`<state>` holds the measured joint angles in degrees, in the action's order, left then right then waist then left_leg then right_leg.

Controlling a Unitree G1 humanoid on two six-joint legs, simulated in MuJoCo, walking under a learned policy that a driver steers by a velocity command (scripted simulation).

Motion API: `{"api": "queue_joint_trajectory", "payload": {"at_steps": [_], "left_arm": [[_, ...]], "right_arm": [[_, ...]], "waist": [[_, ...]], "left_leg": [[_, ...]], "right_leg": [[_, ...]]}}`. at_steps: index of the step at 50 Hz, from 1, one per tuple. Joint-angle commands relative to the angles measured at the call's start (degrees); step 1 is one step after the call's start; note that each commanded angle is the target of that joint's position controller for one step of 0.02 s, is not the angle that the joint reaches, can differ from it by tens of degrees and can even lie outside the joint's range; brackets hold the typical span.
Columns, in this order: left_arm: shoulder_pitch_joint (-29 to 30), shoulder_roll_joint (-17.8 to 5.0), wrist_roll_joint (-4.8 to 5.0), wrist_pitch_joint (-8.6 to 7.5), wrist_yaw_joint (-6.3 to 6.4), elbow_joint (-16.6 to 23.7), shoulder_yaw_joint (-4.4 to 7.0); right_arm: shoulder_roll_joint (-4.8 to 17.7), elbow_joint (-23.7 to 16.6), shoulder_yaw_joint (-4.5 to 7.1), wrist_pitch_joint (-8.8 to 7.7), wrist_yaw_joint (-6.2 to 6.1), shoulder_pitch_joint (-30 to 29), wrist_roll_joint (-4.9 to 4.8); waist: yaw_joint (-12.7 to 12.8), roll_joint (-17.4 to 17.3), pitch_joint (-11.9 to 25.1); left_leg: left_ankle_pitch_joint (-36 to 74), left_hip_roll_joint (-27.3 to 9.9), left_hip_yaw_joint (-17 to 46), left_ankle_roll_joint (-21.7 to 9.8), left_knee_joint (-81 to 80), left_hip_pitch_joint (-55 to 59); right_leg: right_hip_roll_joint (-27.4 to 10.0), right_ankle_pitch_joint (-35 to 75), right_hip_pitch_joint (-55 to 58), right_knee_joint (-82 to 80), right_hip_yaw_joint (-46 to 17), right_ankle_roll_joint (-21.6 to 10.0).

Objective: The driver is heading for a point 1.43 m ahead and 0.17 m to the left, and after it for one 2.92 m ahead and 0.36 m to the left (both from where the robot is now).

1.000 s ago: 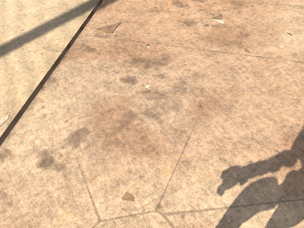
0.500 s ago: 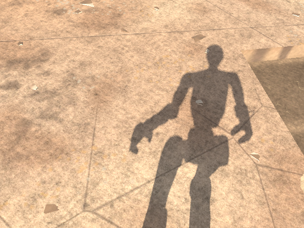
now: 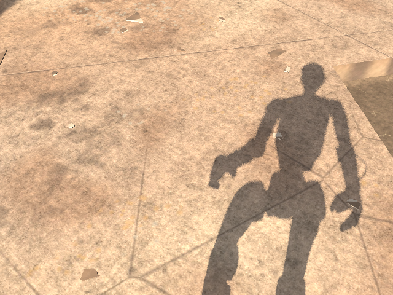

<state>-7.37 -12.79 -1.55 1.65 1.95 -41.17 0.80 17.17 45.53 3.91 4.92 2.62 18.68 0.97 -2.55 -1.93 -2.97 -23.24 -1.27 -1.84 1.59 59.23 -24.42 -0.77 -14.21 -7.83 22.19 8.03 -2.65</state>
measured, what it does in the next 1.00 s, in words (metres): walks ahead: left foot, then right foot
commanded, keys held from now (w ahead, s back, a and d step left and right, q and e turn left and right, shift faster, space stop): w+q+shift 0.32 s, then w+shift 0.08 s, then w+e+shift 0.60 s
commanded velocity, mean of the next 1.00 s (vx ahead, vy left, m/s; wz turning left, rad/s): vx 0.83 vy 0.00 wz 0.08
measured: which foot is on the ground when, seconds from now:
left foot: up 0.00-0.34, down 0.36-0.82, up 0.84-1.00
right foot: down 0.00-0.36, up 0.38-0.80, down 0.82-1.00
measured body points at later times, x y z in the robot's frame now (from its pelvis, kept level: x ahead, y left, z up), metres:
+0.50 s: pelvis +0.16 +0.16 -0.02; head +0.17 +0.19 +0.43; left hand +0.17 +0.45 -0.14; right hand +0.36 -0.06 -0.11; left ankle +0.12 +0.20 -0.74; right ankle +0.17 -0.02 -0.64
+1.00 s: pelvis +0.55 +0.32 -0.02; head +0.56 +0.34 +0.43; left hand +0.47 +0.59 -0.16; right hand +0.80 +0.14 -0.07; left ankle +0.56 +0.51 -0.65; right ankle +0.53 +0.30 -0.74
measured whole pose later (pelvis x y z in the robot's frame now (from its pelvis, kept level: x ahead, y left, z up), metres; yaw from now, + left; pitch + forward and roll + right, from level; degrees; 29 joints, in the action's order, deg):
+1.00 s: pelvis +0.55 +0.32 -0.02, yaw +3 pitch -1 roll -2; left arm -28.5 -17.2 -0.9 -2.0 -0.2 -54.7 3.3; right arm 11.4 36.3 -3.4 -5.1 0.6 2.2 4.5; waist 3.8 0.5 -0.9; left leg -17.3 -4.8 9.3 2.4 72.7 -35.8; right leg 14.2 -15.6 -10.7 27.6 -1.8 -11.9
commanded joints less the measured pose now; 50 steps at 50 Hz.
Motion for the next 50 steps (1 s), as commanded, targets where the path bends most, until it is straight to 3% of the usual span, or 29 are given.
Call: {"api": "queue_joint_trajectory", "payload": {"at_steps": [1,3,8,12,15,16,17,18,19,20,21,22,24,26,29,33,36,38,39,40,41,42,43,44,45,46,47,48,50], "left_arm": [[-5.5,-11.2,-0.48,-2.08,-0.05,1.2,3.76],[-6.4,-11.6,-0.73,-3.48,-0.27,0.5,4.24],[-6.5,-13.3,-0.79,-5.53,-0.78,0.0,5.19],[-7.2,-15.3,-1.03,-5.55,-1.14,-0.5,5.82],[-7.7,-16.6,-0.94,-4.6,-1.99,-0.9,6.04],[-6.5,-17.2,-0.58,-4.3,-2.25,-0.8,6.13],[-6.4,-16.8,-0.06,-4.05,-2.56,-1.0,5.85],[-4.7,-14.4,-0.7,-4.01,-2.88,0.1,4.72],[-1.7,-5.5,-1.35,-4.96,-3.58,5.6,2.16],[5.4,-10.1,-2.37,-5.55,-3.52,8.3,2.64],[4.1,-11.3,-1.46,-5.9,-3.74,7.7,2.74],[-1.3,-11.2,-1.0,-6.14,-3.72,4.7,2.41],[-8.1,-10.8,-0.83,-4.93,-4.67,-0.3,2.27],[-8.2,-9.6,0.5,-2.94,-5.59,-2.1,2.24],[-2.3,-7.5,2.52,-2.6,-5.78,-1.7,2.01],[4.4,-5.9,1.54,-3.73,-6.17,-0.4,0.88],[2.6,-5.9,1.32,-3.63,-6.14,-0.7,-0.01],[-5.8,-9.3,1.25,-2.69,-5.56,-3.1,0.88],[-15.1,-12.0,1.12,-2.34,-5.27,-5.6,1.98],[-29.1,-14.9,1.05,-2.16,-4.77,-9.6,3.55],[-39.2,-16.3,2.07,-2.41,-3.92,-12.7,5.04],[-33.6,-14.4,2.51,-1.94,-3.15,-14.9,4.47],[-23.1,-16.1,1.05,-2.45,-2.82,-10.7,4.36],[-20.5,-14.8,0.8,-2.5,-2.21,-8.3,4.79],[-18.0,-11.4,0.12,-2.76,-1.84,-7.8,4.35],[-15.2,-11.0,0.16,-3.35,-1.87,-7.7,4.09],[-14.5,-11.7,0.21,-4.45,-1.65,-7.2,3.97],[-14.0,-11.1,0.59,-5.45,-1.64,-7.2,3.65],[-13.6,-12.6,0.82,-6.89,-1.94,-6.5,4.19]], "right_arm": [[5.6,-7.8,1.71,-0.88,1.99,-8.8,0.47],[4.5,-8.4,1.66,-1.22,2.63,-9.8,0.36],[3.9,-10.7,1.38,-1.66,3.89,-13.8,-0.18],[4.7,-12.7,0.92,-1.71,4.3,-18.1,0.05],[5.8,-12.9,0.68,-1.84,3.77,-17.9,0.16],[6.2,-11.3,0.89,-2.15,3.1,-12.8,0.0],[7.2,-7.4,1.66,-2.9,1.98,-2.0,0.28],[11.5,-1.6,3.39,-3.75,0.34,14.5,0.35],[18.8,-2.9,3.87,-4.16,-0.9,11.0,-0.03],[17.2,-6.1,3.24,-4.66,-1.3,6.6,-0.38],[15.2,-5.5,2.7,-4.88,-1.83,5.4,0.48],[13.3,-5.8,2.25,-5.49,-2.1,4.3,1.03],[9.0,-6.5,0.62,-7.52,-2.09,-1.8,0.65],[7.8,-4.8,0.16,-9.57,-1.65,-0.1,0.24],[7.1,-2.2,0.02,-10.89,-1.12,4.4,0.54],[2.9,0.7,-2.02,-11.85,-2.12,6.9,0.06],[5.0,1.7,-2.12,-12.4,-3.82,5.3,0.01],[8.5,1.9,-1.1,-11.46,-5.95,3.7,0.63],[10.1,1.2,-0.49,-10.47,-6.68,1.0,1.22],[11.6,-0.5,0.17,-9.54,-6.96,-4.7,1.79],[11.7,-1.4,0.77,-8.77,-6.32,-11.2,0.87],[-0.2,-4.9,-2.6,-10.21,-4.34,-17.5,2.47],[-4.2,-10.0,-4.24,-11.13,-3.41,-7.4,0.45],[-0.3,-11.1,-4.87,-12.89,-2.53,-6.0,1.67],[4.0,-9.9,-4.34,-13.53,-2.01,-7.3,2.31],[4.4,-9.7,-4.18,-12.89,-2.05,-8.8,3.46],[4.3,-10.0,-4.57,-11.45,-2.12,-8.8,4.24],[4.3,-10.4,-4.79,-9.9,-2.1,-10.0,4.3],[3.4,-12.8,-5.5,-8.86,-1.71,-15.7,3.44]], "waist": [[5.8,10.2,-0.1],[5.3,8.0,-0.4],[4.3,7.8,-1.4],[4.5,7.7,-2.8],[3.8,7.0,-3.2],[0.9,6.2,-1.6],[-4.6,1.5,3.4],[-12.3,-9.7,9.1],[-7.5,-26.8,5.8],[-8.3,-14.1,4.9],[-5.6,-8.4,3.1],[-2.5,-4.4,3.5],[2.4,-1.9,2.4],[2.8,-0.7,-0.4],[0.9,1.2,-5.3],[0.5,-0.1,-5.3],[3.6,-2.4,-1.4],[9.0,-5.6,3.9],[14.0,-6.0,7.7],[21.1,-5.7,11.2],[27.3,1.1,11.2],[19.3,15.1,2.6],[6.8,15.2,8.7],[6.8,8.9,10.9],[4.4,-2.3,3.7],[1.7,-5.9,-0.7],[0.0,-5.9,-3.2],[-1.0,-6.7,-5.7],[0.3,-4.8,-6.9]], "left_leg": [[3.0,-2.4,0.9,-0.5,-1.3,-15.5],[4.4,-3.2,1.2,-1.5,-2.9,-17.3],[7.3,-5.0,0.2,-3.2,-8.4,-14.5],[4.7,-5.2,-3.5,-5.9,-13.2,-10.6],[1.8,-3.3,-7.6,-8.8,-16.4,-5.1],[1.0,-0.4,-9.9,-9.8,-18.1,2.3],[0.6,3.7,-10.5,-11.1,-21.0,16.4],[-7.5,3.6,-2.5,-13.1,-26.8,33.2],[-27.7,-10.9,31.0,-16.8,-43.3,37.8],[-26.1,-15.3,43.4,-17.7,-51.1,34.6],[-17.7,-17.4,37.3,-16.6,-48.7,34.0],[-11.2,-16.0,30.2,-14.7,-46.8,29.8],[-4.6,-10.4,20.0,-9.7,-48.7,21.8],[7.0,-8.9,13.4,-5.9,-51.2,18.9],[25.2,-6.7,1.9,-1.7,-53.3,19.3],[49.6,-4.7,-7.6,0.5,-55.1,24.5],[80.5,-6.1,-11.5,1.7,-51.2,27.6],[99.1,-8.5,-11.9,2.5,-39.5,33.3],[103.3,-9.3,-11.5,2.7,-27.5,32.6],[101.0,-9.5,-10.2,2.4,-9.3,26.1],[63.6,-1.7,-11.0,1.1,21.7,14.2],[-2.5,8.8,-5.3,-0.7,41.7,-11.6],[-5.5,7.8,6.8,0.5,47.0,-26.3],[-2.2,4.8,12.3,-1.0,40.1,-28.4],[2.7,1.7,11.7,-2.0,32.5,-26.1],[3.1,-0.1,10.4,-1.5,27.1,-22.9],[3.0,-1.7,10.1,-0.3,22.1,-20.2],[3.4,-3.7,8.9,1.0,16.0,-16.9],[10.2,-5.2,4.8,2.9,2.0,-8.8]], "right_leg": [[-19.0,-23.4,9.4,-17.2,-16.6,-7.4],[-20.2,-22.9,10.9,-17.8,-14.7,-6.7],[-21.3,-21.1,7.3,-18.3,-6.6,-4.5],[-21.3,-20.9,5.3,-17.3,-0.3,-3.0],[-21.0,-15.9,5.3,-13.0,4.2,-2.5],[-19.9,-4.1,3.0,-5.9,7.1,-2.1],[-16.7,13.9,-2.0,10.6,11.6,-1.8],[-12.4,18.0,-14.8,36.3,12.9,-0.2],[-2.3,-19.1,-40.7,53.3,5.2,3.5],[-1.8,-14.6,-47.9,58.3,-7.1,3.8],[-4.5,-8.2,-49.4,58.6,-7.4,2.7],[-7.2,-2.9,-44.6,54.6,-7.3,1.6],[-9.4,4.2,-36.3,50.4,-8.2,1.3],[-8.1,8.6,-35.4,50.1,-9.2,1.3],[-2.5,13.4,-38.5,42.9,-11.8,-0.1],[1.2,19.5,-37.0,30.2,-2.4,-2.5],[4.9,20.4,-24.5,20.6,4.4,-4.7],[8.2,16.6,-15.8,19.3,5.7,-6.1],[9.5,13.5,-7.5,19.2,4.9,-7.4],[7.9,11.2,4.7,16.6,0.4,-10.6],[2.9,13.9,15.3,7.9,-7.2,-15.9],[1.4,15.6,18.1,16.1,-15.3,-16.4],[-6.6,12.4,24.0,10.3,-41.1,-26.0],[-13.0,-12.0,22.1,-5.6,-55.9,-27.4],[-12.3,-21.0,11.4,-11.9,-54.7,-24.2],[-9.7,-19.1,2.2,-13.4,-50.1,-21.4],[-7.5,-15.3,-4.5,-13.5,-46.8,-20.5],[-5.2,-13.5,-11.8,-14.7,-42.5,-19.5],[-0.8,-4.5,-21.5,-16.7,-34.6,-18.2]]}}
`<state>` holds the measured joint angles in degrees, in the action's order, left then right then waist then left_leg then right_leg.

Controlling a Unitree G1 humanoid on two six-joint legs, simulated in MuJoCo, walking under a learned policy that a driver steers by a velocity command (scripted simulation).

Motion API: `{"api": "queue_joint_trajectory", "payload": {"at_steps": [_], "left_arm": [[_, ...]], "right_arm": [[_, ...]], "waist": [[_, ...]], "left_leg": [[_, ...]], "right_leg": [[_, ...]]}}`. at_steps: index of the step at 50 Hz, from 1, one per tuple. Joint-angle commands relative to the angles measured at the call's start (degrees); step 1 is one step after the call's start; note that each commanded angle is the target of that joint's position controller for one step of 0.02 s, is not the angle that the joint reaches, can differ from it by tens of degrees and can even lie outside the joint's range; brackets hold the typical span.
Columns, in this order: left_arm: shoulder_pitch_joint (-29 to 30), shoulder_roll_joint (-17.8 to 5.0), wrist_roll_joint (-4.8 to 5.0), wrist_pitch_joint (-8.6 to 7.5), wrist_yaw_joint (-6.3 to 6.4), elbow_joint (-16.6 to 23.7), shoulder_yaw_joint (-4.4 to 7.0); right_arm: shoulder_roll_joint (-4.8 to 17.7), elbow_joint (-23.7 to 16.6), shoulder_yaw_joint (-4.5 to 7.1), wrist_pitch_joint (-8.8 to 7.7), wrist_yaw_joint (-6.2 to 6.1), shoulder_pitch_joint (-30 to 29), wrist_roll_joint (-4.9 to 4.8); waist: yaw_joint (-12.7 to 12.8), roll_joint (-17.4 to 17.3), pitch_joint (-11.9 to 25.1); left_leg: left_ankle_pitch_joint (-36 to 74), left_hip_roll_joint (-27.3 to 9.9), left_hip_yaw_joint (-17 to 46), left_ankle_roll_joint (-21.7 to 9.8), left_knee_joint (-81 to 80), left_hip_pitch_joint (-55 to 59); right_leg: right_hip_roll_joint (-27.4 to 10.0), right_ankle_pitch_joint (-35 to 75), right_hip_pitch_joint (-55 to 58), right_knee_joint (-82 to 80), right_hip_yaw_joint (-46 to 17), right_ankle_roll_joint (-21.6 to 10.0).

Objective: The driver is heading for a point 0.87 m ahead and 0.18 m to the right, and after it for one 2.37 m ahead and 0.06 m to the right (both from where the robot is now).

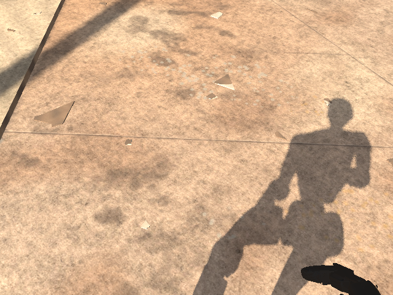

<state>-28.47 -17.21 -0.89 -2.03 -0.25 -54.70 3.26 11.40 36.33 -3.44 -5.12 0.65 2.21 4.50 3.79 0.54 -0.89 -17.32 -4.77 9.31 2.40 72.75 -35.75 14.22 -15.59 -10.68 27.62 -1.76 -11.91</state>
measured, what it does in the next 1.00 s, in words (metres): walks ahead, turning right: left foot, then right foot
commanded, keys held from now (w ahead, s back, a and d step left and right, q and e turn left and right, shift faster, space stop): w+e+shift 0.70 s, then w+shift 0.04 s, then w+q+shift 0.04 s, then q+shift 0.22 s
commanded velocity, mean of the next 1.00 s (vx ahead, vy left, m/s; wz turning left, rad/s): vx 0.92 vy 0.00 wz -0.73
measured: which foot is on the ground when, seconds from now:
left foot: up 0.00-0.20, down 0.22-0.66, up 0.68-1.00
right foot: down 0.00-0.22, up 0.24-0.64, down 0.66-1.00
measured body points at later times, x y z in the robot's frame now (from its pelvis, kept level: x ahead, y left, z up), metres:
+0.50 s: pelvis +0.43 +0.06 +0.01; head +0.45 +0.04 +0.46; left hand +0.77 +0.17 -0.04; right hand +0.25 -0.19 -0.11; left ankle +0.37 +0.22 -0.72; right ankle +0.50 -0.08 -0.64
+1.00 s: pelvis +0.80 -0.18 +0.00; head +0.83 -0.21 +0.45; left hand +0.99 +0.01 -0.13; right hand +0.77 -0.47 -0.10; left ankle +1.05 -0.26 -0.68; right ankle +0.67 -0.11 -0.72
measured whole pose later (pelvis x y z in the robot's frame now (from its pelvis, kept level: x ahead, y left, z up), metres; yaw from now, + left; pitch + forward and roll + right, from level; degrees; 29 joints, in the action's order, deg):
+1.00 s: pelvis +0.80 -0.18 +0.00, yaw -43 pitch +0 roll -2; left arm -21.4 -15.6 -0.4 -6.1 -0.5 -49.5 1.6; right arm 14.3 40.0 0.0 -3.6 2.1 8.1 0.8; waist 2.9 -1.8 -5.2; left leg 8.6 -3.8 -3.2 -3.1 36.1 -39.9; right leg 9.3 -20.1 5.7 15.2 2.9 -7.7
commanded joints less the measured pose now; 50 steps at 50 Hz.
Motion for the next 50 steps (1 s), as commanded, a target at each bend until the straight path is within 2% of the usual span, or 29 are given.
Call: {"api": "queue_joint_trajectory", "payload": {"at_steps": [1,4,7,8,9,10,11,12,13,14,15,17,19,23,27,29,31,32,33,34,35,36,37,39,41,43,45,47,50], "left_arm": [[7.4,-8.5,0.29,-3.48,0.2,7.2,2.12],[4.8,-9.4,1.41,-3.5,-0.74,7.0,3.13],[3.1,-10.4,1.01,-2.9,-0.64,7.2,4.02],[3.4,-11.2,0.75,-2.87,-0.46,7.4,4.26],[4.6,-12.8,0.33,-2.94,-0.64,7.7,4.59],[8.1,-13.5,0.36,-3.34,-0.91,8.6,4.75],[10.7,-7.6,0.51,-4.2,-0.66,10.8,3.16],[6.0,0.6,3.39,-4.32,-0.85,15.5,0.69],[7.9,-3.6,1.91,-2.91,-0.16,14.2,0.36],[13.0,-6.2,0.4,-2.07,-0.46,14.0,0.99],[15.6,-6.2,-0.19,-1.58,-1.23,14.4,1.17],[18.7,-3.5,-1.41,-0.13,-3.07,16.8,0.59],[21.1,-1.3,-1.27,1.3,-3.93,19.2,-0.37],[27.1,-2.1,-1.01,2.04,-4.84,23.8,-1.41],[35.1,-1.8,-1.07,1.86,-6.07,25.5,-2.44],[33.5,-2.5,-0.97,1.53,-5.75,24.5,-2.27],[22.0,-5.5,-0.91,1.17,-4.69,21.2,-0.94],[10.2,-8.0,-0.82,0.87,-3.82,17.6,0.48],[1.5,-10.6,-0.54,0.7,-2.32,13.7,2.43],[6.2,-15.7,0.75,1.47,-0.89,13.8,4.03],[6.9,-20.3,-1.03,2.46,-0.82,16.8,4.79],[4.6,-17.4,-0.86,2.51,-0.02,16.7,4.81],[6.8,-13.8,-0.59,1.83,0.54,15.2,4.04],[11.9,-8.7,-0.91,-0.52,1.29,14.8,2.06],[12.5,-5.1,0.04,-2.64,0.97,13.3,0.29],[11.5,-6.3,0.21,-3.89,0.03,11.1,0.56],[11.7,-5.0,0.6,-4.67,-0.72,10.1,0.17],[9.1,-4.4,0.95,-5.35,-0.7,8.6,-0.3],[9.8,-6.3,0.47,-5.23,0.74,8.5,0.14]], "right_arm": [[8.3,-4.8,1.42,1.18,0.58,-2.3,-1.0],[6.0,-6.7,0.71,1.16,0.71,-7.6,-3.25],[8.3,-6.9,1.64,0.49,0.09,-7.4,-3.1],[10.2,-6.1,2.5,0.13,-0.35,-4.6,-3.01],[12.9,-4.3,3.85,-0.31,-0.97,2.3,-3.15],[15.6,-1.6,5.29,-0.77,-1.72,13.8,-2.88],[20.4,0.6,7.39,-1.02,-2.91,28.1,-1.39],[24.7,0.4,8.37,-0.59,-2.68,24.9,0.19],[20.7,-0.3,8.79,0.2,-2.27,18.2,-0.34],[14.5,-1.0,7.44,0.49,-2.01,14.5,-1.03],[11.7,0.3,6.77,0.62,-1.68,14.2,-1.11],[9.8,4.6,6.22,0.09,-1.61,17.9,-1.48],[7.7,7.2,5.82,-0.99,-0.71,19.7,-2.74],[9.4,8.3,6.2,-2.63,-0.34,16.6,-2.86],[12.0,11.1,6.71,-2.45,-0.87,21.6,-2.64],[15.2,11.3,7.33,-1.61,-1.65,24.4,-2.59],[19.0,10.7,8.37,0.26,-2.58,23.3,-2.32],[20.0,9.3,8.68,1.06,-2.59,20.7,-2.25],[18.8,8.6,8.65,1.52,-2.01,19.7,-1.82],[11.1,5.8,6.94,1.2,-0.93,19.2,-0.99],[12.4,-1.3,6.75,-0.03,-0.87,19.2,-2.75],[14.1,-2.2,6.45,-1.49,-0.84,14.0,-2.73],[13.6,-1.3,6.03,-1.95,-0.94,13.9,-2.98],[11.7,1.4,5.28,-0.2,-0.98,16.9,-1.23],[9.8,2.7,4.97,2.04,-0.2,18.6,-0.95],[7.6,1.4,4.43,2.3,0.28,13.9,-2.22],[5.6,1.4,3.79,1.8,1.04,11.4,-3.48],[4.5,2.1,3.65,1.43,1.5,9.6,-4.38],[7.4,3.8,4.85,1.15,1.71,12.3,-3.58]], "waist": [[-4.7,-5.1,-8.6],[0.6,0.0,-4.8],[1.9,2.8,-1.3],[0.5,3.0,1.4],[-3.4,2.1,6.4],[-10.4,1.3,12.4],[-15.9,-4.6,20.4],[-8.8,-25.7,27.4],[-7.8,-18.6,20.2],[-8.7,-9.6,12.5],[-8.2,-4.0,7.4],[-6.6,-6.3,3.1],[-5.1,-6.6,1.0],[-2.2,-5.8,-3.2],[-4.4,-2.3,-8.3],[-2.9,-4.8,-4.7],[4.1,-7.3,2.6],[9.3,-7.8,7.7],[11.6,-3.7,11.0],[4.7,10.3,7.6],[2.5,11.1,18.5],[4.4,1.6,15.8],[1.2,-2.9,6.6],[-5.3,-8.1,1.2],[-7.9,-7.5,-2.4],[-7.3,-5.5,-5.0],[-5.7,-2.3,-3.8],[-3.2,-0.2,-1.9],[-4.5,2.3,1.2]], "left_leg": [[9.1,-2.0,-7.1,2.5,-18.8,6.6],[22.0,0.9,-9.4,1.7,-33.9,13.8],[19.9,3.6,-8.5,0.6,-42.9,15.2],[16.2,5.1,-8.1,0.1,-44.7,19.0],[11.1,6.4,-8.3,-0.9,-45.3,26.6],[8.0,3.8,-7.1,-2.0,-43.7,40.0],[-12.2,-8.6,4.5,-3.8,-43.5,54.0],[-27.4,-24.6,39.1,-9.7,-57.0,63.4],[-37.2,-22.8,41.4,-11.2,-59.4,56.7],[-30.1,-19.1,29.3,-10.0,-57.7,49.6],[-16.8,-16.4,19.2,-8.9,-57.5,42.6],[-3.8,-13.0,7.3,-6.9,-58.4,36.2],[4.7,-12.4,0.7,-5.8,-59.8,34.5],[17.4,-10.2,-13.4,-4.8,-65.1,28.5],[36.5,-6.8,-24.3,-3.0,-66.7,31.6],[65.6,-7.6,-25.9,-2.0,-58.8,37.1],[80.6,-10.3,-25.2,-2.1,-41.1,38.6],[79.6,-11.4,-23.7,-3.2,-26.7,33.6],[53.9,-8.3,-23.3,-3.0,-7.4,21.5],[-7.5,2.2,-22.3,-1.6,14.4,2.4],[-11.9,6.2,-10.3,-0.1,25.9,-14.4],[-5.7,2.5,-4.7,-0.7,21.3,-17.5],[-2.3,0.0,-5.2,-1.1,14.6,-15.9],[-2.7,-3.8,-6.0,-0.8,6.1,-5.4],[-4.8,-5.2,-7.1,0.5,-1.1,1.5],[2.5,-4.2,-10.3,-0.6,-12.4,3.5],[16.9,-1.5,-13.8,-3.3,-26.5,9.8],[29.5,1.9,-15.2,-5.4,-34.1,11.9],[31.8,6.8,-16.5,-7.0,-39.1,14.6]], "right_leg": [[-14.1,1.5,-20.5,-21.7,-21.9,-7.7],[-12.2,13.0,-14.5,-18.7,-19.2,-3.3],[-13.9,24.0,-1.7,-11.2,-21.2,-0.6],[-14.2,30.8,1.5,-6.0,-21.7,0.7],[-13.6,36.7,3.0,3.4,-20.8,2.0],[-11.5,34.6,-2.6,16.9,-19.0,3.3],[-8.9,16.6,-12.1,35.9,-14.5,3.4],[-4.3,-13.3,-29.2,51.3,-7.8,5.5],[-10.8,-7.7,-37.3,56.3,-5.1,4.7],[-13.7,-2.9,-38.4,54.6,-3.4,4.8],[-15.6,-0.6,-36.8,51.6,-2.9,5.3],[-18.3,-0.3,-35.7,49.6,-3.1,6.0],[-19.6,1.1,-38.1,49.6,-2.5,6.2],[-19.9,12.0,-36.3,40.3,0.3,6.4],[-16.3,14.9,-28.9,21.6,10.5,3.3],[-11.6,12.1,-21.5,17.8,14.3,1.3],[-8.0,6.6,-8.2,16.4,13.6,-0.7],[-7.1,5.0,5.0,14.2,10.8,-2.6],[-7.8,3.1,20.8,9.6,5.4,-4.2],[-18.5,6.6,26.4,9.6,-12.2,-6.5],[-27.8,-0.6,39.7,-2.7,-41.5,-17.5],[-29.5,-5.0,35.8,-10.5,-44.1,-15.3],[-28.5,-2.9,25.3,-12.9,-39.4,-13.1],[-24.6,6.5,7.4,-13.1,-27.5,-9.3],[-23.1,29.5,-3.6,-14.0,-19.0,-7.9],[-19.2,48.3,-6.9,-14.5,-7.9,-4.1],[-14.2,50.9,-7.2,-14.9,1.0,1.1],[-15.3,49.2,-1.2,-15.7,3.5,3.5],[-17.3,56.8,8.1,-7.6,7.0,7.5]]}}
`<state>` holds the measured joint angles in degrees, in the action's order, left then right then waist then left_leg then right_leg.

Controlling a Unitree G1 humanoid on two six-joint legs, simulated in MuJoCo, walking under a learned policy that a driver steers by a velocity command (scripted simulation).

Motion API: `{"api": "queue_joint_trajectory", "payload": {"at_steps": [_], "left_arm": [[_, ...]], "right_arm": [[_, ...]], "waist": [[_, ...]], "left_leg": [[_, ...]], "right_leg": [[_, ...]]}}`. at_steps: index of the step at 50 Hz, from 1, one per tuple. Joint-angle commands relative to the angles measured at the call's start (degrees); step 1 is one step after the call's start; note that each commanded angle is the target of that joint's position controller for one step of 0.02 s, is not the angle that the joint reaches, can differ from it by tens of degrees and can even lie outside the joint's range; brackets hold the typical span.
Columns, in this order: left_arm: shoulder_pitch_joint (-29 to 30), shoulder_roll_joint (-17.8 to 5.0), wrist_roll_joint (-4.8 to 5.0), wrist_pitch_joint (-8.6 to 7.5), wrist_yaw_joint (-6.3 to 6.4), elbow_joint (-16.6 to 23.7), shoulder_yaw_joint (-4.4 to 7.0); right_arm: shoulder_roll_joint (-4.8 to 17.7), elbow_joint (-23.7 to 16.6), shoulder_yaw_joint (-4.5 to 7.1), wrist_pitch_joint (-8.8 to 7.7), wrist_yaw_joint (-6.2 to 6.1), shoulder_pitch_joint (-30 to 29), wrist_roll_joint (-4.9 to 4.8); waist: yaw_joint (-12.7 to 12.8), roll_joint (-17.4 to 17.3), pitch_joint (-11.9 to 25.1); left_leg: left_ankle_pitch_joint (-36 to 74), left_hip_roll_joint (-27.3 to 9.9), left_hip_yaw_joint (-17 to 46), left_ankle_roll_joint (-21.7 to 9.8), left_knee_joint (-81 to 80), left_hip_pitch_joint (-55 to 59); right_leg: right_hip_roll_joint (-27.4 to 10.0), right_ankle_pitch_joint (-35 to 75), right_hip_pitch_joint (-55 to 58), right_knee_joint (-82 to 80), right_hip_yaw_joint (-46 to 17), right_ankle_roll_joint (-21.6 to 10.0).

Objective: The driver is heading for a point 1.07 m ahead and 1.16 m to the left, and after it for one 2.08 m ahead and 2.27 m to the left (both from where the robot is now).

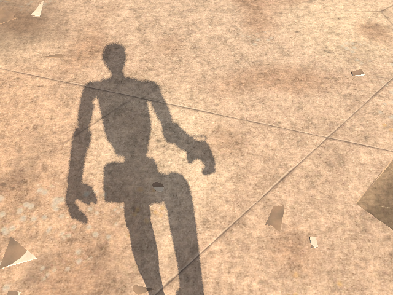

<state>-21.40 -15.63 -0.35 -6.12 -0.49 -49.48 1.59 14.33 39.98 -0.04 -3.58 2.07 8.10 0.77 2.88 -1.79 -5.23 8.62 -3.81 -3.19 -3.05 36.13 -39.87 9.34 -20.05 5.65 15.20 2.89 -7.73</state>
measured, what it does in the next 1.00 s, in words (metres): walks ahead, turning left: left foot, then right foot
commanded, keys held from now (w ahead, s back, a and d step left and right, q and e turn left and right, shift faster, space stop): q+shift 1.00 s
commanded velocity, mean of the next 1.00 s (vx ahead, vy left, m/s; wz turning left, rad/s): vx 0.10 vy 0.00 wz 0.85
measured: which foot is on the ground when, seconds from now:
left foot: up 0.00-0.04, down 0.06-0.72, up 0.74-1.00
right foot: down 0.00-0.08, up 0.10-0.70, down 0.72-1.00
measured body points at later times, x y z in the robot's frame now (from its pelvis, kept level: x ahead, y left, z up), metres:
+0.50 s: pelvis +0.19 +0.02 +0.01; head +0.22 +0.06 +0.46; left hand +0.25 +0.33 -0.10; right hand +0.38 -0.24 -0.08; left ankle +0.25 +0.07 -0.73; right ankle +0.34 -0.13 -0.66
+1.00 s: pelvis +0.28 -0.04 +0.02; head +0.33 -0.03 +0.46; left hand +0.17 +0.26 -0.06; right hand +0.58 -0.14 -0.11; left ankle +0.15 +0.04 -0.64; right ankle +0.36 -0.08 -0.73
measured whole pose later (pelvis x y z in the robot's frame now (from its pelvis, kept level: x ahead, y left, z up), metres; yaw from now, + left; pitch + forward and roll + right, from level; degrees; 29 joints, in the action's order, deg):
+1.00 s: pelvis +0.28 -0.04 +0.02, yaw +54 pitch +0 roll +1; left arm -8.0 -15.5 -1.5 1.1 2.4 -37.8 0.3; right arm 21.9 42.0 5.3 5.4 3.2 14.1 0.5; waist -1.2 -3.9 -4.2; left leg -20.9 1.1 4.6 4.6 64.9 -28.8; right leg 0.0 -11.6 -11.2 22.8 4.9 -3.2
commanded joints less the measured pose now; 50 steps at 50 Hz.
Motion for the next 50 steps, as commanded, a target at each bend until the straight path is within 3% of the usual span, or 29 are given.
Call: {"api": "queue_joint_trajectory", "payload": {"at_steps": [1,2,3,4,5,6,7,8,9,11,12,14,18,21,26,31,34,35,36,37,38,39,40,41,45,50], "left_arm": [[4.1,-8.7,-0.12,-0.7,1.79,3.9,2.17],[6.5,-9.6,-0.42,-0.04,2.48,4.8,2.54],[10.4,-10.2,0.05,0.57,2.86,5.9,2.9],[9.8,-6.7,-0.47,0.81,2.5,6.7,2.45],[-4.6,-0.8,0.42,1.7,2.7,8.1,1.07],[-6.9,-4.0,-1.25,2.15,2.72,8.2,0.28],[-2.5,-6.1,-1.94,2.73,2.41,8.6,0.32],[3.1,-7.5,-2.88,3.41,2.17,9.5,0.8],[6.1,-7.0,-3.14,4.43,2.1,11.1,0.71],[6.8,-5.4,-3.07,7.13,2.38,11.8,0.03],[6.9,-4.6,-3.02,7.7,2.6,12.0,-0.25],[7.9,-4.5,-2.66,8.19,2.81,12.5,-0.32],[13.2,-5.9,-1.97,8.94,2.69,13.7,0.33],[16.2,-6.7,-1.58,8.42,2.64,13.7,0.72],[18.3,-7.6,-0.95,6.9,2.72,13.4,0.89],[18.0,-8.8,-0.06,5.68,2.76,12.9,0.92],[14.5,-10.0,0.5,5.2,3.58,12.0,1.29],[13.6,-10.6,0.45,4.96,4.17,11.8,1.47],[15.1,-13.0,0.32,5.02,4.81,12.6,2.02],[15.1,-17.0,-0.14,5.55,4.93,14.6,2.59],[18.7,-17.3,-1.18,6.04,4.4,15.2,2.43],[17.8,-13.5,-1.07,6.33,4.05,14.3,1.88],[18.7,-10.9,-0.68,6.51,3.67,14.3,1.27],[19.1,-10.0,-0.66,6.71,3.46,14.9,0.89],[14.7,-9.0,-1.14,6.95,3.33,15.1,0.74],[9.4,-9.7,-1.27,6.69,2.93,13.6,1.98]], "right_arm": [[6.5,1.7,2.32,-0.37,0.39,11.0,0.85],[8.7,4.2,3.46,-0.22,0.36,19.1,1.41],[10.5,6.5,4.56,-0.21,0.04,27.4,1.85],[13.1,7.6,5.47,-0.06,-0.81,28.8,0.9],[16.5,5.0,5.94,0.12,-0.81,22.1,1.18],[16.1,0.8,6.78,0.88,-0.92,16.3,-0.66],[12.7,-1.4,6.22,2.07,-1.51,10.5,-1.23],[9.0,-1.0,5.15,3.22,-1.69,9.4,-1.4],[8.4,-0.2,4.93,3.46,-1.88,10.7,-1.25],[9.5,0.9,5.33,3.67,-1.75,12.1,-0.76],[10.9,0.8,5.79,3.59,-1.59,11.9,-0.35],[12.3,0.3,6.44,3.88,-1.75,11.3,-0.26],[13.1,-0.9,7.32,5.76,-2.6,10.5,-1.13],[13.3,-1.0,7.87,6.7,-2.78,11.5,-1.07],[13.8,-1.0,8.37,6.69,-2.72,11.9,-0.44],[15.2,-1.8,8.55,6.7,-2.1,9.6,0.34],[15.1,-2.6,8.27,6.57,-1.61,5.9,0.42],[14.5,-2.5,8.0,6.31,-1.53,5.4,0.04],[12.1,-1.7,7.35,5.83,-1.65,9.5,-0.46],[9.4,-2.0,6.77,5.5,-2.03,12.6,-1.32],[14.3,-2.2,7.8,5.35,-2.19,10.6,0.33],[17.0,-2.5,8.33,5.56,-1.87,8.0,1.33],[16.0,-1.8,8.16,6.07,-1.29,8.9,1.47],[14.7,-0.9,7.84,6.81,-0.72,10.6,1.17],[13.3,-1.2,6.88,8.06,0.71,8.5,-0.33],[11.0,-2.7,5.88,8.53,1.47,3.6,-0.39]], "waist": [[-5.6,6.0,7.8],[-9.3,7.0,10.6],[-14.9,5.8,11.6],[-13.8,-5.3,11.1],[-2.0,-15.0,18.4],[-3.0,-6.8,28.6],[-2.3,0.5,22.7],[-2.1,6.7,14.8],[-2.2,7.0,10.9],[-1.7,5.5,8.2],[-1.7,4.7,9.1],[-2.1,2.6,10.6],[-4.7,-2.5,9.9],[-6.8,-4.4,8.1],[-7.7,-5.8,7.8],[-6.7,-6.5,7.7],[-4.1,-7.0,7.1],[-3.0,-5.0,6.8],[-5.0,1.4,9.1],[-5.3,10.0,12.8],[-4.8,9.2,9.2],[-4.7,7.8,7.6],[-5.3,7.0,6.3],[-5.6,7.5,5.9],[-3.5,8.8,5.2],[-1.2,11.0,5.6]], "left_leg": [[2.8,8.0,-4.4,-1.9,-2.3,23.2],[-0.5,9.5,-3.5,-2.8,-2.0,30.5],[2.6,7.8,-0.8,-5.1,-7.5,36.8],[31.1,1.3,6.4,-7.7,-7.1,43.1],[65.3,-12.7,30.5,-18.2,-2.2,55.9],[47.4,-16.0,39.4,-22.0,-9.6,56.9],[23.0,-13.5,38.5,-21.0,-14.5,47.3],[6.8,-9.8,35.0,-17.9,-17.6,37.2],[4.9,-7.5,32.8,-15.9,-19.0,31.8],[3.1,-3.7,28.6,-11.9,-20.5,23.6],[4.2,-2.2,27.9,-10.1,-20.0,22.8],[2.6,-0.5,27.8,-6.4,-19.1,23.7],[-20.6,2.4,32.4,-0.5,-21.7,27.2],[-29.0,2.8,36.4,-0.2,-22.7,31.6],[-23.6,2.7,40.6,-2.1,-20.0,36.5],[-14.8,3.5,44.5,-4.3,-16.9,32.8],[-19.0,5.9,46.7,-1.5,-17.1,25.4],[-28.0,8.5,45.3,0.8,-15.5,21.5],[-41.2,12.7,39.5,3.7,-9.9,17.6],[-44.0,18.2,26.3,6.0,5.6,13.4],[-41.7,18.1,17.1,6.6,16.8,8.0],[-37.2,13.1,15.1,6.8,22.7,9.0],[-33.9,11.8,13.8,6.3,27.1,9.5],[-32.0,11.6,12.4,6.2,31.5,9.4],[-29.4,7.9,7.7,7.0,34.7,5.4],[-30.1,4.1,4.5,8.2,26.7,3.9]], "right_leg": [[-13.2,64.6,-7.5,11.6,3.0,4.8],[-14.0,65.2,-9.1,22.2,3.3,5.9],[-12.0,56.4,-13.2,39.2,4.7,7.1],[-2.0,7.1,-23.6,62.8,7.3,8.1],[1.1,-15.7,-39.9,80.4,-1.9,10.4],[-1.9,-8.8,-41.7,81.6,-8.7,9.4],[-4.7,-4.4,-41.3,77.9,-9.3,8.8],[-6.5,-4.2,-41.1,72.2,-8.2,8.8],[-7.8,-4.1,-40.5,67.0,-8.2,9.1],[-8.8,-3.1,-36.1,58.7,-7.7,9.7],[-8.7,-2.2,-35.2,56.4,-7.4,9.9],[-9.1,0.3,-36.5,52.1,-7.9,10.5],[-8.9,4.9,-41.2,45.1,-10.1,11.5],[-8.5,6.0,-44.2,40.6,-11.7,11.6],[-6.7,3.8,-43.5,34.0,-13.1,10.1],[-3.6,1.0,-33.5,24.9,-13.1,8.2],[-3.1,3.0,-20.1,12.4,-13.1,8.0],[-4.8,7.6,-13.8,4.5,-13.3,7.8],[-11.9,5.0,-7.1,-0.6,-18.4,6.4],[-27.0,-2.1,-3.3,-3.7,-32.2,1.5],[-30.7,0.8,-10.6,-5.6,-36.4,-2.9],[-28.8,9.4,-14.0,-3.2,-30.3,-4.2],[-24.8,15.0,-15.7,-0.9,-22.5,-3.0],[-22.0,18.4,-16.5,-0.1,-17.3,-2.1],[-20.3,27.1,-11.9,1.8,-9.1,-2.2],[-23.5,31.4,-5.4,3.0,-5.9,-2.8]]}}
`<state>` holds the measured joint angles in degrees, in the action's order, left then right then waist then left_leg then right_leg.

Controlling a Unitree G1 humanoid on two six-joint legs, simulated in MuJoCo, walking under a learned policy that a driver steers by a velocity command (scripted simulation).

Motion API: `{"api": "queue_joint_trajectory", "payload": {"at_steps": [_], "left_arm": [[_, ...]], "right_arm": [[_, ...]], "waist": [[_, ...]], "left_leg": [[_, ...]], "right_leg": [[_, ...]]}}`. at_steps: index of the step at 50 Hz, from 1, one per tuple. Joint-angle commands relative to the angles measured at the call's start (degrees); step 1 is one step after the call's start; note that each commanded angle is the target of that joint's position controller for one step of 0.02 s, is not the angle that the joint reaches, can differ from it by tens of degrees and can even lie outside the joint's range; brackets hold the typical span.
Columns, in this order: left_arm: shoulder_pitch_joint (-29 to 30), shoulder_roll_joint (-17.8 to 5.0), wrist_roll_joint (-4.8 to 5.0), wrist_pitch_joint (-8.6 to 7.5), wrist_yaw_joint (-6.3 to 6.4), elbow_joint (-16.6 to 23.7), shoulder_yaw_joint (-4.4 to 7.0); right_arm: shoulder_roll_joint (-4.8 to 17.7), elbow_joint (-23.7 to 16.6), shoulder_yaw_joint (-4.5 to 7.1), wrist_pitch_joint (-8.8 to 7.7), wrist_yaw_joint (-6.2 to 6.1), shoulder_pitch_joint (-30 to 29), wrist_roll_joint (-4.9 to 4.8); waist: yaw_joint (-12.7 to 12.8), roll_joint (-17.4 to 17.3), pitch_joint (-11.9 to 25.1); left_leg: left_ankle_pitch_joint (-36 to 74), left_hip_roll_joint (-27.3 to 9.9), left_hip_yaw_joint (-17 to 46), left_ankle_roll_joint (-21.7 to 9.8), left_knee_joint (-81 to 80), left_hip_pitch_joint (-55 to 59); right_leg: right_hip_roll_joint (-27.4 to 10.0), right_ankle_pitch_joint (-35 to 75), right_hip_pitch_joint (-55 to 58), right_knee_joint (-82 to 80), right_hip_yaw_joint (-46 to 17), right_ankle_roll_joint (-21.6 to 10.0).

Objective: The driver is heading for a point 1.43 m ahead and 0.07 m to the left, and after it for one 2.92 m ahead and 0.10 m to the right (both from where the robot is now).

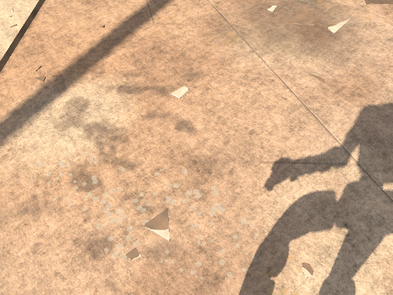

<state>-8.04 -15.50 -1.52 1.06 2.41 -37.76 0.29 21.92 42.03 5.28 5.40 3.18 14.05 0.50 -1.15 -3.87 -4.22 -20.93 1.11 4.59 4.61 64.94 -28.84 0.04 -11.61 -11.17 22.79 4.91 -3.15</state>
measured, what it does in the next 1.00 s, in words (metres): walks ahead: left foot, then right foot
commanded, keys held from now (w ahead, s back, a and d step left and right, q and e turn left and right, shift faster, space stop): q+shift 0.14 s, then w+q+shift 0.02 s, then w+shift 0.50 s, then w+e+shift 0.34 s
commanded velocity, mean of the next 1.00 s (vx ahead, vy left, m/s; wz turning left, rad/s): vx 0.63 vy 0.00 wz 0.23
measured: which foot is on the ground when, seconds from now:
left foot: up 0.00-0.26, down 0.28-0.76, up 0.78-1.00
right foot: down 0.00-0.28, up 0.30-0.72, down 0.74-1.00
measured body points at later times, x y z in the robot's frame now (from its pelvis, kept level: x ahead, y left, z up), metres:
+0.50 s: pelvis +0.09 +0.07 -0.01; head +0.09 +0.09 +0.44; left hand +0.09 +0.36 -0.13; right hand +0.23 -0.17 -0.12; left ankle -0.05 +0.10 -0.75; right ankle +0.21 -0.04 -0.67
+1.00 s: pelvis +0.48 +0.17 -0.01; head +0.50 +0.17 +0.44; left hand +0.37 +0.43 -0.14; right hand +0.75 +0.00 -0.08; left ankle +0.57 +0.37 -0.68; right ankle +0.44 +0.09 -0.74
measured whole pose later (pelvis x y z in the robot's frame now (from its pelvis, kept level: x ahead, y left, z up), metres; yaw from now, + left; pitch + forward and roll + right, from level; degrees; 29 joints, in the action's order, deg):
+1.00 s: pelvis +0.48 +0.17 -0.01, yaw +11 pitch +1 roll -1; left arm -29.6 -15.7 -0.4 -3.2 -1.0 -51.7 3.6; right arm 14.9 38.2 -1.9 -4.3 2.2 3.5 3.4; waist 3.5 -1.4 0.1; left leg -8.6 -7.0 4.2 1.2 53.1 -39.8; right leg 9.1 -15.3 -6.0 20.5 -4.8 -7.8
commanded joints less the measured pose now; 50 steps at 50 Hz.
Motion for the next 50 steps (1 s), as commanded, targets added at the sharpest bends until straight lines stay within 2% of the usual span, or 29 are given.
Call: {"api": "queue_joint_trajectory", "payload": {"at_steps": [1,7,10,12,13,14,15,16,17,18,19,21,25,28,31,32,34,35,36,37,38,39,40,41,42,44,46,48,50], "left_arm": [[-4.4,-9.9,-0.14,-0.58,-0.08,1.7,3.5],[-4.5,-10.0,-0.38,-1.23,-1.29,1.7,4.48],[-7.7,-12.6,-1.12,-1.44,-2.14,1.2,5.61],[-6.7,-13.2,-0.85,-0.99,-2.48,1.1,5.8],[-4.7,-12.8,-0.28,-0.61,-2.63,1.1,5.72],[-3.9,-10.0,-0.26,-0.45,-2.75,1.1,5.01],[-4.7,-3.1,-0.63,-0.54,-3.36,1.1,2.94],[1.2,-4.3,-1.77,-0.9,-3.91,5.5,3.13],[6.4,-8.2,-1.62,-1.57,-4.71,6.4,4.06],[3.3,-8.6,-0.37,-2.56,-5.72,5.2,4.31],[-1.0,-9.3,-0.42,-3.13,-6.26,2.7,4.44],[-4.4,-9.6,-1.16,-2.57,-6.56,-0.2,4.59],[2.2,-7.2,-0.44,-1.76,-6.38,1.8,3.81],[7.7,-5.6,-0.22,-2.19,-6.48,3.8,2.85],[11.3,-4.4,-0.26,-2.5,-6.74,5.6,1.94],[11.2,-4.2,-0.23,-2.54,-6.58,5.8,1.71],[6.7,-5.1,0.0,-2.39,-5.7,4.5,1.91],[0.2,-6.8,0.31,-2.37,-5.09,2.5,2.53],[-12.0,-8.8,0.57,-2.41,-4.31,-1.3,3.5],[-24.4,-11.3,0.21,-2.56,-3.27,-5.2,4.68],[-29.2,-18.6,-0.6,-2.57,-2.43,-7.0,7.17],[-25.4,-17.2,0.47,-2.85,-3.27,-7.7,6.72],[-18.2,-15.5,0.44,-3.17,-3.71,-6.9,6.67],[-16.7,-12.6,0.73,-3.55,-3.83,-7.0,6.27],[-15.6,-10.4,0.75,-3.75,-3.62,-7.6,5.74],[-13.4,-7.3,0.38,-4.21,-3.27,-8.8,4.43],[-13.5,-7.8,1.04,-5.34,-3.21,-8.8,4.5],[-13.3,-8.8,1.32,-5.99,-3.04,-7.9,4.95],[-13.1,-10.2,1.57,-6.37,-3.17,-7.2,5.89]], "right_arm": [[3.0,-5.1,0.42,-0.35,0.51,-3.1,-0.13],[0.1,-8.0,-0.46,0.15,1.38,-7.7,-0.5],[1.1,-10.1,-0.52,0.18,2.31,-11.3,0.19],[1.2,-9.2,-0.59,-0.33,3.0,-9.1,0.33],[0.3,-6.5,-0.88,-1.06,2.77,-3.3,0.52],[1.4,-1.4,-0.42,-2.1,1.87,7.4,1.08],[5.0,1.2,0.35,-3.27,0.51,14.4,1.76],[9.1,-2.4,0.71,-4.1,-1.11,11.4,0.94],[5.6,-1.9,-0.3,-4.31,-2.26,8.9,0.86],[4.3,-2.0,-1.04,-4.89,-2.69,6.6,0.97],[3.9,-1.9,-1.2,-5.65,-2.69,5.0,1.07],[2.7,-1.9,-1.87,-7.34,-2.56,3.4,0.63],[2.5,1.3,-1.94,-9.31,-1.68,8.4,0.03],[2.4,3.1,-2.07,-10.4,-2.19,10.2,0.23],[3.0,5.8,-2.23,-11.07,-2.98,11.8,0.06],[3.4,6.7,-2.25,-11.08,-3.11,11.7,0.16],[5.7,7.6,-1.85,-10.98,-3.47,11.4,1.0],[7.1,8.1,-1.36,-10.56,-3.75,11.5,2.05],[8.1,8.2,-0.86,-9.84,-4.16,10.3,2.9],[8.0,7.6,-0.76,-9.58,-4.41,7.5,2.82],[0.7,4.8,-2.66,-10.66,-3.09,10.9,0.83],[-1.2,4.0,-3.27,-12.46,-1.8,9.7,1.78],[0.1,1.5,-3.39,-13.14,-1.71,3.4,1.56],[1.1,0.7,-3.73,-13.76,-1.66,0.8,1.78],[0.2,0.0,-4.12,-13.66,-1.67,-0.1,2.38],[-1.4,-1.6,-4.84,-11.64,-1.68,-0.2,3.74],[-2.0,-3.5,-5.43,-9.73,-1.61,-3.0,4.1],[-1.7,-7.2,-6.05,-9.62,-1.19,-10.9,3.1],[-2.7,-8.8,-6.8,-9.91,-0.48,-16.0,1.98]], "waist": [[3.0,13.1,4.9],[2.8,12.8,6.1],[5.0,14.8,7.2],[3.0,12.2,4.7],[-0.5,8.7,3.8],[-4.7,1.2,5.2],[-7.6,-16.4,6.3],[-8.2,-15.3,0.3],[-7.7,-4.4,-4.0],[-4.7,-4.6,-2.9],[-2.1,-3.5,-1.4],[-0.1,-3.0,-0.4],[-1.1,-0.5,-4.5],[-1.7,-0.6,-6.6],[-1.5,0.4,-7.7],[-0.8,0.6,-7.1],[2.3,-1.9,-1.2],[5.4,-3.5,3.6],[10.8,-4.4,9.7],[17.2,-1.2,14.9],[14.2,14.1,20.7],[9.5,19.6,22.2],[7.8,14.6,13.2],[6.7,6.0,9.7],[4.3,2.3,6.2],[-0.4,3.9,1.6],[-1.4,5.0,-1.5],[-0.2,5.0,-4.5],[1.5,5.6,-4.5]], "left_leg": [[-0.7,-1.4,-3.7,0.3,-3.5,-6.7],[-2.4,-3.2,-7.9,-2.3,-15.5,3.3],[-6.9,-2.1,-10.1,-5.4,-22.0,8.4],[-8.4,-1.0,-10.8,-8.2,-29.7,16.0],[-3.9,0.2,-12.0,-9.9,-37.3,24.8],[-4.7,1.1,-9.8,-11.7,-43.3,38.4],[-19.6,-12.3,10.3,-13.8,-50.3,46.7],[-30.0,-23.6,33.8,-20.5,-57.3,42.5],[-24.4,-22.3,26.9,-20.1,-57.8,38.5],[-17.1,-18.9,22.0,-18.8,-57.4,37.1],[-10.4,-15.4,16.7,-17.3,-57.8,36.8],[-2.3,-11.4,9.9,-15.8,-59.1,34.1],[5.9,-9.8,6.0,-16.7,-61.9,30.6],[11.9,-10.1,4.0,-16.8,-64.4,29.2],[25.2,-12.4,1.6,-16.7,-67.5,31.7],[33.1,-12.6,-0.1,-16.3,-66.4,33.2],[64.5,-13.2,-3.8,-14.9,-57.7,36.4],[77.5,-13.8,-5.4,-14.0,-48.5,38.6],[83.0,-14.1,-6.9,-13.3,-34.2,36.5],[75.3,-11.8,-8.5,-12.3,-15.3,26.5],[41.6,-2.6,-8.9,-9.6,11.4,5.5],[-0.6,5.6,-1.0,-9.8,20.7,-7.8],[3.5,2.1,2.8,-10.5,23.8,-15.0],[7.1,-1.6,2.9,-10.6,20.4,-14.0],[7.7,-4.0,2.1,-10.2,14.7,-11.4],[3.9,-6.0,1.5,-7.5,8.1,-6.9],[3.1,-7.6,-0.4,-5.0,2.1,-7.7],[11.4,-8.0,-2.9,-2.5,-9.9,-5.8],[21.2,-6.4,-4.3,-1.2,-22.9,1.4]], "right_leg": [[-15.0,23.1,11.7,-4.5,-7.3,-7.7],[-18.1,23.0,7.7,-2.2,-0.1,-7.3],[-20.4,-16.2,4.2,-9.1,-3.4,-5.9],[-21.1,-25.9,-2.1,-10.9,-3.7,-4.7],[-19.2,-27.4,-8.2,-7.7,-0.2,-3.3],[-14.5,-28.3,-17.4,3.2,5.4,-1.0],[-7.5,-28.9,-29.8,29.1,11.8,1.0],[-1.5,-23.3,-47.0,37.7,3.9,3.0],[-6.6,-13.2,-48.0,39.5,-2.7,3.1],[-6.6,-6.6,-45.0,38.7,-3.3,3.1],[-6.9,-3.1,-41.4,37.7,-3.5,3.3],[-6.7,1.2,-37.1,38.8,-2.3,3.8],[-6.3,6.1,-40.0,35.0,-1.2,4.2],[-5.7,10.1,-38.0,26.5,-0.7,3.4],[-4.6,10.9,-33.1,19.1,1.1,0.0],[-3.5,9.4,-30.3,17.0,1.9,-1.5],[1.6,3.8,-19.6,15.9,4.7,-4.1],[4.3,0.1,-13.0,17.0,5.1,-5.1],[6.8,-4.2,-1.6,17.3,5.1,-6.1],[4.8,-6.2,14.3,14.8,1.4,-7.5],[-8.3,-30.5,29.4,8.7,-24.8,-14.4],[-15.3,-37.9,31.0,-6.5,-55.5,-17.3],[-14.8,-33.2,25.8,-9.1,-54.6,-17.1],[-14.3,-26.5,18.5,-9.1,-46.9,-16.2],[-12.3,-21.5,10.3,-10.0,-41.2,-14.9],[-7.6,-17.3,-2.4,-11.8,-32.7,-14.4],[-5.8,-16.4,-9.3,-14.8,-29.1,-15.6],[-4.0,-12.5,-15.7,-18.8,-26.4,-15.3],[-1.4,-5.5,-17.9,-19.2,-23.4,-12.6]]}}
